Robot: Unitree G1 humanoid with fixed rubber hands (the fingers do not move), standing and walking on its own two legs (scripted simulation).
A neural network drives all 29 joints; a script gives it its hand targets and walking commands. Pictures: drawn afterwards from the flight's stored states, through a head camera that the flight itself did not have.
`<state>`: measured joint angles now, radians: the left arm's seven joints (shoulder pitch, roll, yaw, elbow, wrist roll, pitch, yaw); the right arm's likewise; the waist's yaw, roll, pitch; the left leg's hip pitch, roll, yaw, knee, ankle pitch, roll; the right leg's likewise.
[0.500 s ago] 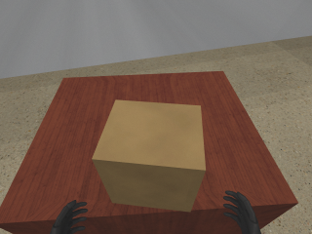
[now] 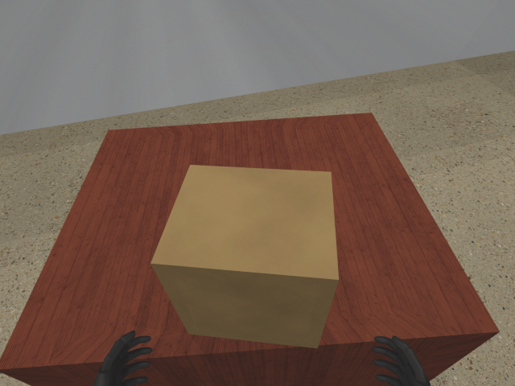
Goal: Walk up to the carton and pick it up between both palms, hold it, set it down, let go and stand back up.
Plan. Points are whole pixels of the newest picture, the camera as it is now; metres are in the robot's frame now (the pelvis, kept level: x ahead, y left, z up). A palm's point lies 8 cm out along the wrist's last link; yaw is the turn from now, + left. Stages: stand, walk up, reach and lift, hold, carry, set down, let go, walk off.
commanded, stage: let go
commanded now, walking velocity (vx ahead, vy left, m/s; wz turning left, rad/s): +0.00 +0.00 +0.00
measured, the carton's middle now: (255, 258) +0.34 +0.02 -0.01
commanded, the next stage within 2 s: stand in 0.06 s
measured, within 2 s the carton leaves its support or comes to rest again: neither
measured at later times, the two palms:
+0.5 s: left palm out of the picture +0.15 +0.28 -0.05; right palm out of the picture +0.10 -0.28 -0.08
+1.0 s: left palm out of the picture +0.14 +0.29 -0.06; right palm out of the picture +0.09 -0.28 -0.09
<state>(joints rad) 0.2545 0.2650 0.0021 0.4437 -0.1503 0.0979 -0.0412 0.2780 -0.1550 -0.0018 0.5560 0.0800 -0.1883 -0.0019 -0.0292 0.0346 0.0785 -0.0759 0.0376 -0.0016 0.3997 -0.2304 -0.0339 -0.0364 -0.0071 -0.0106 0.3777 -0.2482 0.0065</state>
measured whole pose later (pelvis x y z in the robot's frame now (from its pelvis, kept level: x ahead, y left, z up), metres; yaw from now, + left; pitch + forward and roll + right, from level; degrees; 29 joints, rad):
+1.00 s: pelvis -0.01 +0.00 +0.00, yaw +0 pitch -5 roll -1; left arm 0.25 0.35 0.05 0.59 -0.06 0.00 0.00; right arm 0.27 -0.34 -0.01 0.70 0.05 -0.03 0.01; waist -0.03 0.01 0.05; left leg -0.11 0.04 0.00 0.44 -0.24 -0.02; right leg -0.06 -0.01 -0.01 0.40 -0.25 0.01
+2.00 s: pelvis +0.00 +0.00 +0.00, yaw +0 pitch -5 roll -1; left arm 0.22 0.36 0.05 0.68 -0.06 -0.01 0.00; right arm 0.27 -0.34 -0.01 0.76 0.05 -0.03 0.01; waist -0.03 0.01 0.07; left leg -0.11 0.04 0.00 0.43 -0.24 -0.02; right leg -0.06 -0.01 -0.01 0.40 -0.25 0.01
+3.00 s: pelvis +0.00 +0.00 +0.00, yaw +0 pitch -4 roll +0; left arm 0.19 0.36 0.04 0.79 -0.06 -0.01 0.00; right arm 0.27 -0.34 -0.01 0.81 0.05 -0.02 0.00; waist -0.03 0.02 0.07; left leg -0.11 0.04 0.00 0.42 -0.23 -0.03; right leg -0.07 -0.01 -0.01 0.40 -0.25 0.01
